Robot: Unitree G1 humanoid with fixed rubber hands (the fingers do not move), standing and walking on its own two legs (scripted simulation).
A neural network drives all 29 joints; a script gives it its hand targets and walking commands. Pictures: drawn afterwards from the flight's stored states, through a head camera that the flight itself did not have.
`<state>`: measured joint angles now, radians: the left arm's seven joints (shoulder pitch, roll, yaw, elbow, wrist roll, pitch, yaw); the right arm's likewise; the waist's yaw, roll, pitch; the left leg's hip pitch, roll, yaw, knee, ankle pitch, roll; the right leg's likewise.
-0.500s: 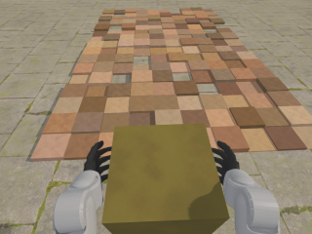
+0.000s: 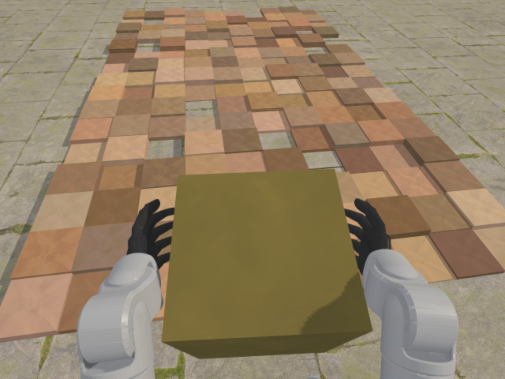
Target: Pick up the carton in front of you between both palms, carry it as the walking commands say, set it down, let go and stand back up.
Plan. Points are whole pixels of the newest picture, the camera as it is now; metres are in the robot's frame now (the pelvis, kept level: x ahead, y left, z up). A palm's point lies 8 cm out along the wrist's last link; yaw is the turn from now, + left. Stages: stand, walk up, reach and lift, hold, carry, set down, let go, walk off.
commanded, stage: carry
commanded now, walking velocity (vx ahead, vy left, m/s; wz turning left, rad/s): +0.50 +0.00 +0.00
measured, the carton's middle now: (259, 274) +0.28 +0.00 +0.06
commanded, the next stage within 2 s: none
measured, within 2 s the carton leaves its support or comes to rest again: neither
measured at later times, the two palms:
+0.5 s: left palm (189, 84) +0.69 +0.13 +0.15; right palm (321, 87) +0.70 -0.17 +0.14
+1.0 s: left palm (210, 14) +1.05 +0.10 +0.18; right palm (311, 18) +1.05 -0.20 +0.17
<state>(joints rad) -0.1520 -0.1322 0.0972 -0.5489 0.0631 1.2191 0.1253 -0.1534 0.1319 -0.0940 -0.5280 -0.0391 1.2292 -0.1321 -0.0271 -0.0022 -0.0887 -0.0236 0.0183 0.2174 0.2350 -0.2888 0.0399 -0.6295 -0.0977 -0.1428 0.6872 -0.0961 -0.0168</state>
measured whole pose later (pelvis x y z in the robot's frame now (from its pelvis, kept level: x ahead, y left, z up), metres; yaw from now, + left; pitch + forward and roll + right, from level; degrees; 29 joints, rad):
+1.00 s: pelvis +0.69 -0.03 +0.02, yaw +0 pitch +5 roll -1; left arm -0.66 -0.11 0.28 -0.24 0.09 1.20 0.14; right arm -0.69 0.01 -0.25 -0.18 0.05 1.23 -0.19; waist -0.03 0.05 0.02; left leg -0.33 0.00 0.00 1.00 -0.50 0.04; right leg -0.52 0.04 -0.10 0.64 -0.33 -0.07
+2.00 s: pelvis +1.05 -0.03 +0.06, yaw +3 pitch +4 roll -1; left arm -0.54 -0.07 0.24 0.02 0.06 1.14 0.13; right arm -0.52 0.09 -0.24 -0.02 -0.08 1.17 -0.14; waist 0.01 0.02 -0.11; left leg -0.18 -0.01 0.07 0.42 -0.18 0.03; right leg -0.27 0.02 -0.10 0.55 -0.04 -0.07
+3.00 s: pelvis +1.14 -0.05 +0.04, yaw +2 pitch +4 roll +0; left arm -0.52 -0.09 0.25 0.03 0.07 1.14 0.14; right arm -0.52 0.07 -0.23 0.04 -0.05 1.15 -0.14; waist -0.01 0.00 -0.13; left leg -0.30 0.00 0.09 0.55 -0.27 0.12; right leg -0.20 0.02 -0.08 0.56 -0.28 -0.05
